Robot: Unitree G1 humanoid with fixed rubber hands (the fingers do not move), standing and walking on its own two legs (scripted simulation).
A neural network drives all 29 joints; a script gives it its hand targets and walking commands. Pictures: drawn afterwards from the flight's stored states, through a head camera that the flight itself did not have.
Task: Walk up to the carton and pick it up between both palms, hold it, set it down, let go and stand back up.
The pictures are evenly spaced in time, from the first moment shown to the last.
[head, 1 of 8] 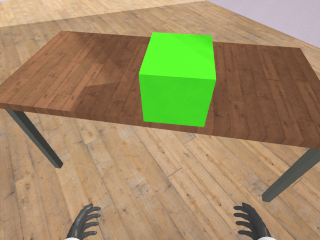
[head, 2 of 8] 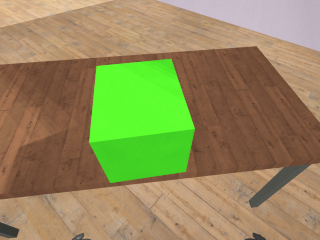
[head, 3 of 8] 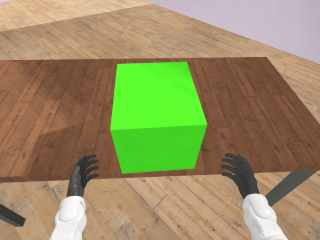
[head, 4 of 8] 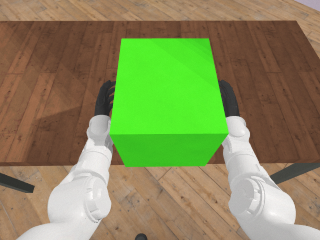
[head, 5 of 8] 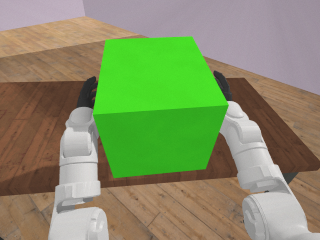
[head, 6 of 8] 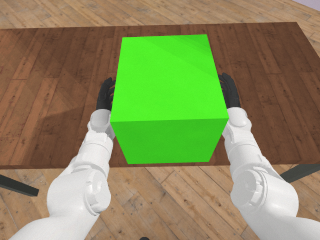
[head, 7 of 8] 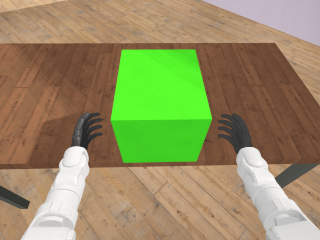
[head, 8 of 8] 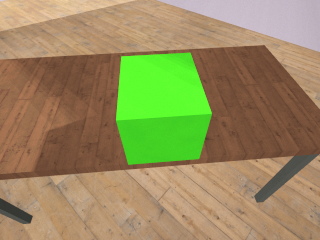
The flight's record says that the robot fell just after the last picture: no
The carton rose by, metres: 0.19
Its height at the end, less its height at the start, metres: +0.00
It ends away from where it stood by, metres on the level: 0.01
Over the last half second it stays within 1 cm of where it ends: yes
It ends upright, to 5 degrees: yes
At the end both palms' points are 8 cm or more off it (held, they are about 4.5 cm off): yes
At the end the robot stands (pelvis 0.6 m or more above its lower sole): yes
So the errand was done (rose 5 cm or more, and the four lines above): yes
